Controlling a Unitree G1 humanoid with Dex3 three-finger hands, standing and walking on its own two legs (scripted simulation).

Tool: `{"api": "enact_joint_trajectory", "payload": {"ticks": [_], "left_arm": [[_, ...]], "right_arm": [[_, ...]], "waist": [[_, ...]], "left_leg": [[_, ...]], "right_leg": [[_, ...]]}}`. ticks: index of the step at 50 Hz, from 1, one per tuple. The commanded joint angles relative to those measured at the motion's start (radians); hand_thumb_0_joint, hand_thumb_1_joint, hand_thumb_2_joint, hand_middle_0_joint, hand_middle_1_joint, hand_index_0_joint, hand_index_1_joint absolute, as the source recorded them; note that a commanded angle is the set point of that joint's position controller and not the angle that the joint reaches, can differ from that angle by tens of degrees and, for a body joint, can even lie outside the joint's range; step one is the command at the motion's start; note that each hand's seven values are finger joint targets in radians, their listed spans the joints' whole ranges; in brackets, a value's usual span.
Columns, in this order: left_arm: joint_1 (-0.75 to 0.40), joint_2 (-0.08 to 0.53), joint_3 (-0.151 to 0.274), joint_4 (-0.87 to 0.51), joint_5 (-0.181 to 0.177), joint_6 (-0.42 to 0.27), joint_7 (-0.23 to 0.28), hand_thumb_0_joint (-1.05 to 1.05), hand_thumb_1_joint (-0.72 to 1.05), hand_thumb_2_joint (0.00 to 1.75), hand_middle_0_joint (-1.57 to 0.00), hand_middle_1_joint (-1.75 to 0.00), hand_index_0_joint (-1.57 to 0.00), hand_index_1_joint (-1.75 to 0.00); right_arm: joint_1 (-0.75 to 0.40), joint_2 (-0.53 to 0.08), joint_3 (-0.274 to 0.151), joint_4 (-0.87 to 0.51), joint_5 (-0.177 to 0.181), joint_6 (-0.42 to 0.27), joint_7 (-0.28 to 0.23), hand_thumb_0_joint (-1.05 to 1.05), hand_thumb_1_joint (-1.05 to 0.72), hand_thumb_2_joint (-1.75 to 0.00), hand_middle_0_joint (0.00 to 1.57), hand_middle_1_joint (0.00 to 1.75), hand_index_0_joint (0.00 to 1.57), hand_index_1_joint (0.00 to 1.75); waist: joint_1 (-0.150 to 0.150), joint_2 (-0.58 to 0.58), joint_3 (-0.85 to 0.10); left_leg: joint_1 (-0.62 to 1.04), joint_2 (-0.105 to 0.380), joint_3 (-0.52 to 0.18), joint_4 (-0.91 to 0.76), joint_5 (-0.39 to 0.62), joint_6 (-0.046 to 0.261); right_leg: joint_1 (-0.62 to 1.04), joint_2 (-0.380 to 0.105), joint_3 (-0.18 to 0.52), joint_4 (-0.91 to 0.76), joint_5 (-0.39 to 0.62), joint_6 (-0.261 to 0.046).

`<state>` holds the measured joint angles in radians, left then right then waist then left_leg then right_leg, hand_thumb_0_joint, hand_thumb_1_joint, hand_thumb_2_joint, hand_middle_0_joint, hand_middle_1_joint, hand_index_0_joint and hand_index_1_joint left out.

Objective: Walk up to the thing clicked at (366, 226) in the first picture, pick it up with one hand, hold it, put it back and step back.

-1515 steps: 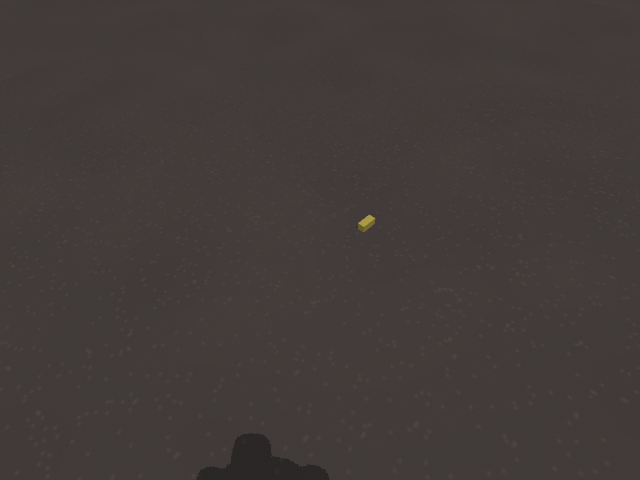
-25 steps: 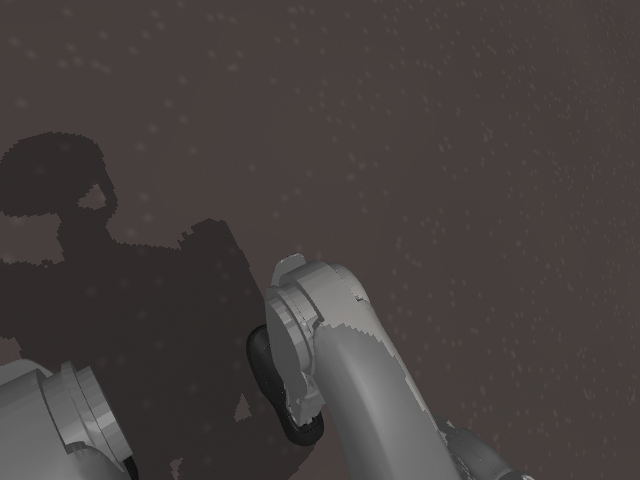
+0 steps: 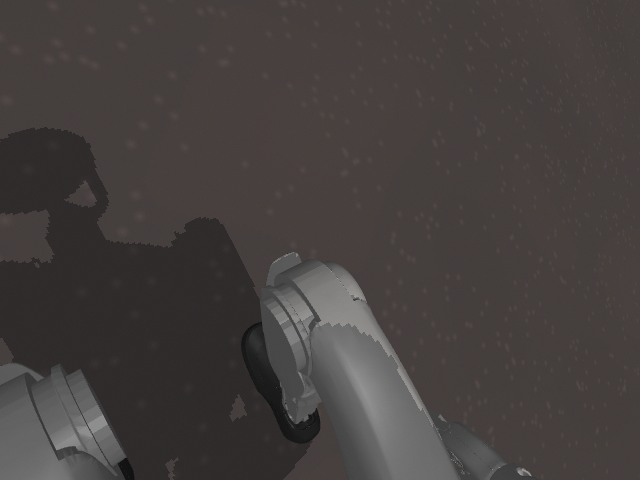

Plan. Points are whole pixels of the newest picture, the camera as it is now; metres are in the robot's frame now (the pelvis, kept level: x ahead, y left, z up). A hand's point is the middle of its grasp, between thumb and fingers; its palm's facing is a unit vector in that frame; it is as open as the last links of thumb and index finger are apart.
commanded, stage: open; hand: left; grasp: from above
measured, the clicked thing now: out of the picture +0.48 +0.32 -0.29
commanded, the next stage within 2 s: withdraw in 0.72 s
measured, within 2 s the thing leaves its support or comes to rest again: rests again in 1.74 s
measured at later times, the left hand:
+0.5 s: hand out of the picture +0.47 +0.32 -0.25, palm faces -0.48 -0.10 -0.87, open 11.2 cm
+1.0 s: hand out of the picture +0.48 +0.33 -0.24, palm faces -0.41 -0.11 -0.91, open 13.0 cm
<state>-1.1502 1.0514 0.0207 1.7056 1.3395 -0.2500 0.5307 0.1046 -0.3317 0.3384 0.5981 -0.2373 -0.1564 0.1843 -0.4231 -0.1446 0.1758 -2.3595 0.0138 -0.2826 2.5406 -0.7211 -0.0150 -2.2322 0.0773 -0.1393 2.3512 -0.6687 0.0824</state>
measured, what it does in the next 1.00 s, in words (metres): stands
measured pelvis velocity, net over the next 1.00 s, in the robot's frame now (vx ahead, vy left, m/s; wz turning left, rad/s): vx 0.00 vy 0.00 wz -0.01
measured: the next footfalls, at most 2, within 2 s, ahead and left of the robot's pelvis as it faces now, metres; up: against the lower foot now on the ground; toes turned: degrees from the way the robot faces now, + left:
none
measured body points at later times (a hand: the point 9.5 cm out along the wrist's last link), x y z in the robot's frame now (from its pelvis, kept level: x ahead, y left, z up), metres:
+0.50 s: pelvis +0.00 +0.00 +0.00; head +0.28 +0.14 +0.32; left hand +0.49 +0.32 -0.20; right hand +0.05 -0.25 -0.05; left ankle +0.06 +0.13 -0.27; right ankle +0.12 -0.13 -0.27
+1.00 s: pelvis +0.00 +0.00 +0.00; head +0.28 +0.14 +0.32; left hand +0.50 +0.33 -0.19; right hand +0.05 -0.25 -0.05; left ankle +0.06 +0.13 -0.27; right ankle +0.12 -0.13 -0.27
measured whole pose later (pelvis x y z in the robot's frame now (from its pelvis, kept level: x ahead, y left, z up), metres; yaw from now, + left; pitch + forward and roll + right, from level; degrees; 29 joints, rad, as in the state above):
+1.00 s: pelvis +0.00 +0.00 +0.00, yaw +0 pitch +30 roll -16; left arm -1.14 1.06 0.06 1.60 1.33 -0.23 0.51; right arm 0.14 -0.34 0.33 0.58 -0.24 -0.15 0.18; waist -0.41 -0.14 0.17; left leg -2.36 0.01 -0.29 2.53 -0.72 -0.02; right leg -2.23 0.07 -0.15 2.34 -0.66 0.07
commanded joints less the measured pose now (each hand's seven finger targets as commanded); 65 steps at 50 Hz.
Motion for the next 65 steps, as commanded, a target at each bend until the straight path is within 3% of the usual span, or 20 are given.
{"api": "enact_joint_trajectory", "payload": {"ticks": [1,5,11,14,16,18,22,28,30,31,36,37,39,42,45,50,52,57,59,65], "left_arm": [[-0.268,0.216,0.02,-0.123,-0.026,-0.004,0.031,0.0,0.21,0.37,-0.62,-0.53,-0.68,-0.47],[-0.259,0.179,0.001,-0.119,-0.022,-0.004,0.026,0.0,0.14,0.44,-0.56,-0.58,-0.62,-0.52],[-0.267,0.206,0.007,-0.14,-0.014,-0.009,0.023,0.0,0.02,0.53,-0.47,-0.66,-0.52,-0.61],[-0.227,0.189,0.005,-0.071,-0.023,-0.01,0.021,0.0,0.0,0.57,-0.45,-0.68,-0.49,-0.63],[-0.275,0.193,-0.008,-0.131,-0.022,-0.021,0.019,0.0,-0.05,0.6,-0.42,-0.69,-0.45,-0.66],[-0.291,0.232,0.014,-0.17,-0.022,-0.022,0.019,0.0,-0.08,0.62,-0.39,-0.72,-0.43,-0.68],[-0.233,0.197,0.0,-0.09,-0.025,-0.018,0.023,0.0,-0.12,0.65,-0.35,-0.75,-0.38,-0.72],[-0.269,0.239,0.026,-0.157,-0.017,-0.012,0.028,0.0,-0.19,0.72,-0.3,-0.79,-0.32,-0.77],[-0.266,0.205,-0.004,-0.146,-0.023,-0.011,0.024,0.0,-0.22,0.74,-0.28,-0.79,-0.3,-0.77],[-0.248,0.226,0.021,-0.108,-0.022,-0.007,0.03,0.0,-0.22,0.74,-0.27,-0.8,-0.29,-0.78],[-0.297,0.228,0.016,-0.196,-0.023,-0.011,0.023,0.0,-0.25,0.76,-0.25,-0.83,-0.27,-0.81],[-0.228,0.206,0.007,-0.095,-0.021,0.0,0.019,0.0,-0.25,0.77,-0.25,-0.83,-0.26,-0.81],[-0.244,0.219,0.023,-0.115,-0.025,-0.001,0.017,0.0,-0.26,0.77,-0.22,-0.85,-0.25,-0.83],[-0.262,0.243,0.03,-0.156,-0.023,-0.002,0.009,0.0,-0.34,0.83,-0.22,-0.86,-0.24,-0.84],[-0.341,0.278,0.054,-0.3,-0.028,-0.005,0.011,0.0,-0.39,0.87,-0.2,-0.88,-0.21,-0.87],[-0.301,0.214,0.06,-0.296,-0.041,0.063,0.025,0.0,-0.43,0.91,-0.16,-0.9,-0.16,-0.9],[-0.304,0.224,0.093,-0.388,-0.06,0.104,0.025,0.0,-0.44,0.91,-0.17,-0.9,-0.16,-0.91],[-0.272,0.105,0.079,-0.493,-0.13,0.213,-0.066,0.0,-0.43,0.92,-0.16,-0.91,-0.16,-0.91],[-0.241,0.009,0.03,-0.465,-0.162,0.249,-0.137,0.0,-0.42,0.92,-0.16,-0.91,-0.16,-0.91],[-0.215,-0.056,-0.03,-0.495,-0.196,0.24,-0.373,0.0,-0.33,0.86,-0.25,-0.84,-0.24,-0.85]], "right_arm": [[0.188,-0.34,-0.106,0.013,0.012,-0.001,-0.017,0.0,-0.9,-0.9,0.2,0.3,0.2,0.3],[0.196,-0.336,-0.104,0.014,0.006,0.005,-0.015,0.0,-0.9,-0.9,0.2,0.3,0.2,0.3],[0.191,-0.338,-0.098,0.009,0.006,0.012,-0.02,0.0,-0.9,-0.9,0.2,0.3,0.2,0.3],[0.191,-0.341,-0.097,0.011,0.007,0.013,-0.021,0.0,-0.9,-0.9,0.2,0.3,0.2,0.3],[0.194,-0.343,-0.096,0.005,0.003,0.013,-0.024,0.0,-0.9,-0.9,0.2,0.3,0.2,0.3],[0.195,-0.348,-0.098,0.01,0.008,0.01,-0.026,0.0,-0.9,-0.9,0.2,0.3,0.2,0.3],[0.196,-0.34,-0.094,0.007,0.004,0.009,-0.025,0.0,-0.89,-0.9,0.2,0.3,0.2,0.3],[0.2,-0.349,-0.093,0.012,0.006,0.009,-0.027,0.0,-0.9,-0.9,0.2,0.3,0.2,0.3],[0.184,-0.342,-0.092,0.004,0.007,0.005,-0.025,0.0,-0.89,-0.9,0.2,0.3,0.2,0.3],[0.19,-0.349,-0.091,0.002,0.007,0.007,-0.027,0.0,-0.89,-0.9,0.2,0.3,0.2,0.3],[0.193,-0.351,-0.096,0.004,0.003,0.005,-0.027,0.0,-0.9,-0.9,0.2,0.3,0.2,0.3],[0.195,-0.345,-0.096,0.007,0.004,0.005,-0.024,0.0,-0.89,-0.9,0.2,0.3,0.2,0.3],[0.205,-0.347,-0.09,0.009,0.004,0.007,-0.024,0.0,-0.89,-0.9,0.2,0.3,0.2,0.3],[0.201,-0.356,-0.095,0.0,0.005,0.01,-0.027,0.0,-0.9,-0.9,0.2,0.3,0.2,0.3],[0.207,-0.356,-0.108,0.0,0.009,0.008,-0.028,0.0,-0.9,-0.9,0.2,0.3,0.2,0.3],[0.225,-0.329,-0.136,0.001,0.016,0.008,-0.009,0.0,-0.9,-0.9,0.2,0.3,0.2,0.3],[0.221,-0.324,-0.159,-0.006,0.026,0.01,0.003,0.0,-0.9,-0.9,0.2,0.3,0.2,0.3],[0.247,-0.291,-0.223,0.008,0.072,0.045,0.033,0.0,-0.9,-0.9,0.2,0.3,0.2,0.3],[0.259,-0.278,-0.243,0.019,0.09,0.068,0.036,0.0,-0.9,-0.9,0.2,0.3,0.2,0.3],[0.297,-0.282,-0.288,0.011,0.122,0.153,-0.008,0.0,-0.9,-0.9,0.2,0.3,0.2,0.3]], "waist": [[-0.051,0.565,-0.654],[-0.061,0.602,-0.641],[-0.052,0.61,-0.666],[-0.067,0.56,-0.609],[-0.073,0.553,-0.592],[-0.052,0.577,-0.63],[-0.069,0.553,-0.622],[-0.054,0.6,-0.65],[-0.064,0.59,-0.622],[-0.064,0.563,-0.62],[-0.049,0.614,-0.655],[-0.067,0.582,-0.622],[-0.071,0.564,-0.61],[-0.057,0.582,-0.622],[-0.033,0.668,-0.731],[-0.018,0.703,-0.761],[0.034,0.776,-0.839],[0.077,0.741,-0.899],[0.062,0.652,-0.86],[0.061,0.468,-0.764]], "left_leg": [[0.523,0.04,0.109,-0.261,0.254,0.016],[0.546,0.041,0.103,-0.267,0.293,0.008],[0.569,0.042,0.103,-0.266,0.293,0.009],[0.508,0.039,0.105,-0.261,0.257,0.014],[0.485,0.037,0.112,-0.266,0.219,0.019],[0.518,0.038,0.109,-0.265,0.237,0.015],[0.516,0.041,0.106,-0.268,0.244,0.015],[0.557,0.044,0.1,-0.268,0.287,0.007],[0.533,0.045,0.109,-0.263,0.273,0.012],[0.518,0.041,0.103,-0.262,0.255,0.012],[0.554,0.043,0.103,-0.265,0.278,0.004],[0.538,0.045,0.104,-0.263,0.26,0.01],[0.512,0.043,0.1,-0.264,0.248,0.011],[0.533,0.042,0.1,-0.268,0.249,0.009],[0.607,0.045,0.102,-0.267,0.306,0.0],[0.629,0.043,0.117,-0.286,0.342,0.0],[0.681,0.041,0.122,-0.306,0.374,-0.007],[0.608,0.023,0.16,-0.341,0.337,0.007],[0.571,0.019,0.164,-0.362,0.297,0.016],[0.488,-0.003,0.176,-0.408,0.209,0.026]], "right_leg": [[0.369,0.023,-0.138,-0.186,0.292,-0.097],[0.349,0.023,-0.146,-0.17,0.315,-0.099],[0.358,0.023,-0.142,-0.174,0.312,-0.101],[0.347,0.024,-0.147,-0.181,0.291,-0.098],[0.354,0.025,-0.142,-0.199,0.267,-0.095],[0.349,0.021,-0.141,-0.193,0.275,-0.097],[0.37,0.024,-0.142,-0.189,0.286,-0.095],[0.354,0.019,-0.143,-0.178,0.309,-0.099],[0.366,0.029,-0.137,-0.186,0.304,-0.098],[0.36,0.022,-0.144,-0.191,0.288,-0.1],[0.344,0.019,-0.147,-0.181,0.299,-0.104],[0.36,0.022,-0.143,-0.185,0.291,-0.1],[0.352,0.021,-0.148,-0.193,0.282,-0.097],[0.349,0.018,-0.144,-0.194,0.276,-0.102],[0.359,0.015,-0.142,-0.183,0.316,-0.107],[0.347,0.018,-0.135,-0.179,0.349,-0.107],[0.314,0.012,-0.128,-0.17,0.355,-0.113],[0.298,0.007,-0.092,-0.195,0.338,-0.119],[0.299,0.009,-0.083,-0.221,0.308,-0.116],[0.35,-0.009,-0.051,-0.311,0.21,-0.132]]}}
